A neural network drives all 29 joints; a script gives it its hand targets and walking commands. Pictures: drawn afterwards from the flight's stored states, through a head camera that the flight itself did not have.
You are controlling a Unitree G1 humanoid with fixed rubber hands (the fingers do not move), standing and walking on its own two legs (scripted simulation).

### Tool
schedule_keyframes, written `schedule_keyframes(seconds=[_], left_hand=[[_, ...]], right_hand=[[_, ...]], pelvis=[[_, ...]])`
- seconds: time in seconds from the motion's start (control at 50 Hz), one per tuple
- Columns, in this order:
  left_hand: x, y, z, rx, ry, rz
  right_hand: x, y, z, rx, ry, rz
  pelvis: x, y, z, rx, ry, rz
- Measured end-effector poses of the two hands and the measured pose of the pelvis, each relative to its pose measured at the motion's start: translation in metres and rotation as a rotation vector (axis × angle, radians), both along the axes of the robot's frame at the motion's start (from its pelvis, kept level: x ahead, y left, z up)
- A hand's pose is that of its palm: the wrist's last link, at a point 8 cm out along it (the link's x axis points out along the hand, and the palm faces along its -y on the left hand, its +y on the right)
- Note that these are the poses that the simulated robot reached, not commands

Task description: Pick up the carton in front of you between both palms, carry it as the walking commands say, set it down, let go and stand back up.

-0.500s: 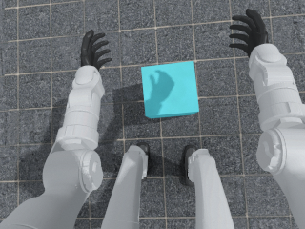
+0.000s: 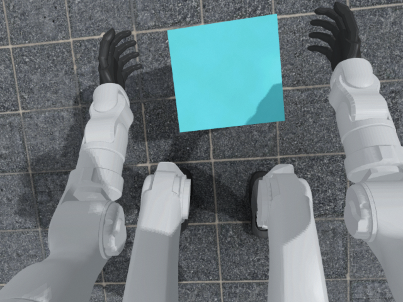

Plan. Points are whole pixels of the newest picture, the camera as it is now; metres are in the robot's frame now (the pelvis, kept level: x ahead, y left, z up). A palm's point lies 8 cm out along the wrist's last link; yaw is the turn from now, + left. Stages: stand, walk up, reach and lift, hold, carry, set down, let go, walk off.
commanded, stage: reach and lift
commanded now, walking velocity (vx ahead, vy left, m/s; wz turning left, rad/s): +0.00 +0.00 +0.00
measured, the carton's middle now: (225, 84) +0.47 -0.01 -0.35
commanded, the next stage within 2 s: none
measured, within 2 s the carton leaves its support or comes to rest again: leaves its support in 1.20 s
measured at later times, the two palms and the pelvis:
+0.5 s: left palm (136, 81) +0.48 +0.19 -0.28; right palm (305, 67) +0.50 -0.19 -0.29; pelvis -0.03 +0.00 -0.10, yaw +1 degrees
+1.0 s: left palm (153, 76) +0.49 +0.14 -0.27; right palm (293, 64) +0.50 -0.16 -0.28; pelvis -0.03 +0.00 -0.09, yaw +0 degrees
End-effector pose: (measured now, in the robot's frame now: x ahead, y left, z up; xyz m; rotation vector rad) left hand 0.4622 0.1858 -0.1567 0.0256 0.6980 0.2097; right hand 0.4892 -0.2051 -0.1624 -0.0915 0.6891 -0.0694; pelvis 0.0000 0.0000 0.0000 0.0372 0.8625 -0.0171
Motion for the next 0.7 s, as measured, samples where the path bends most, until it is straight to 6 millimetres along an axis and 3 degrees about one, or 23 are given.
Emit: schedule_keyframes(seconds=[0.14, 0.32, 0.4, 0.48, 0.7], left_hand=[[-0.001, -0.003, -0.045, -0.011, 0.013, 0.002], [0.001, -0.008, -0.105, -0.007, 0.066, -0.015], [0.009, 0.003, -0.115, 0.019, 0.061, -0.010], [0.014, 0.001, -0.120, 0.008, 0.065, -0.008], [0.015, -0.012, -0.115, -0.009, 0.056, -0.008]], right_hand=[[0.002, 0.002, -0.041, 0.007, 0.015, -0.014], [0.003, 0.011, -0.103, 0.013, 0.059, -0.024], [0.004, 0.014, -0.124, 0.018, 0.050, -0.019], [0.007, 0.017, -0.130, 0.020, 0.042, -0.003], [0.014, 0.023, -0.117, 0.018, 0.041, 0.016]], pelvis=[[-0.020, 0.002, -0.044, -0.002, -0.079, -0.001], [-0.033, 0.003, -0.084, -0.003, -0.154, 0.001], [-0.032, 0.003, -0.094, -0.001, -0.188, 0.003], [-0.027, 0.002, -0.099, 0.002, -0.198, 0.009], [-0.019, -0.001, -0.099, 0.002, -0.172, 0.008]])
